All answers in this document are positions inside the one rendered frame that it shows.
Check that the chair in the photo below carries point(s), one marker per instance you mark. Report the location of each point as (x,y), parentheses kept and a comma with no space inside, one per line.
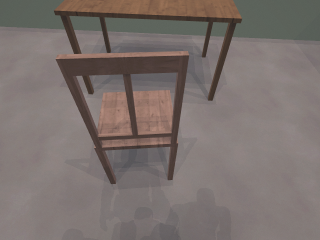
(130,119)

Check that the table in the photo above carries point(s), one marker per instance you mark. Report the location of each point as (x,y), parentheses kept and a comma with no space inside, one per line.
(221,11)

